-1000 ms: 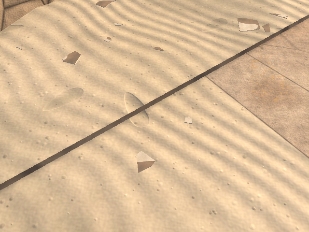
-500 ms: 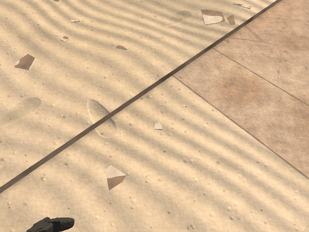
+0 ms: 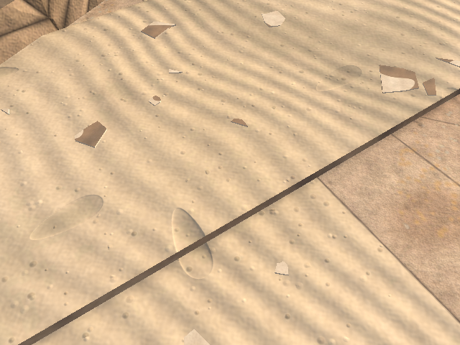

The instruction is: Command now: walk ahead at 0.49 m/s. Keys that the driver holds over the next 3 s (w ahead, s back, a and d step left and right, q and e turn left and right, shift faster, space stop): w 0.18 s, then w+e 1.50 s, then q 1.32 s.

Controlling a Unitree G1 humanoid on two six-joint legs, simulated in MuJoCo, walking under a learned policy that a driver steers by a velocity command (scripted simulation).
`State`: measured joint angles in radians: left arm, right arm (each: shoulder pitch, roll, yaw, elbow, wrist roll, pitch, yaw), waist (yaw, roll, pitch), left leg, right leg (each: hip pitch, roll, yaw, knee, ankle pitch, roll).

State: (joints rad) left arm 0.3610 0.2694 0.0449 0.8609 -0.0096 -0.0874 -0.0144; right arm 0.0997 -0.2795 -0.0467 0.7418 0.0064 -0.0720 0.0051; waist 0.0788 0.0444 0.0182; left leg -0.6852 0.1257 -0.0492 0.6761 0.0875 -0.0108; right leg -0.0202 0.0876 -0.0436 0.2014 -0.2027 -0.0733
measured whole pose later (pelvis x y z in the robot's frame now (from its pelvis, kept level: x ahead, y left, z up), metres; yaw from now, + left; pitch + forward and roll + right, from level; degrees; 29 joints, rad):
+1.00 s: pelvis +0.56 -0.06 +0.00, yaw -24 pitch +2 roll +0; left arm 0.32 0.28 0.07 0.71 -0.01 -0.05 0.00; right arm 0.07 -0.31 -0.05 0.73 -0.01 -0.09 0.00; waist 0.05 0.03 0.04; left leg -0.67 0.10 -0.10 0.81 -0.10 -0.06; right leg -0.17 0.12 0.10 0.34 -0.19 -0.10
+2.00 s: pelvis +0.94 -0.35 +0.00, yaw -48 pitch +1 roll -1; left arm 0.20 0.24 0.05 0.73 0.03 -0.06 0.00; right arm 0.18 -0.31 -0.06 0.81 0.01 -0.02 -0.01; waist 0.00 0.05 0.07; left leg -0.61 0.09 -0.05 0.96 -0.23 -0.07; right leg -0.20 0.05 -0.11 0.33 -0.16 -0.08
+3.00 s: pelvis +1.01 -0.43 +0.00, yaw -12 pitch +1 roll +0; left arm 0.15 0.26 0.07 0.72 0.01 0.02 0.03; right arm 0.18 -0.31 -0.09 0.63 0.02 0.07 0.00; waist 0.02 0.02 0.06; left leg -0.43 0.03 -0.01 0.87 -0.42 -0.09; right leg -0.22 -0.06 -0.11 0.44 -0.24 0.00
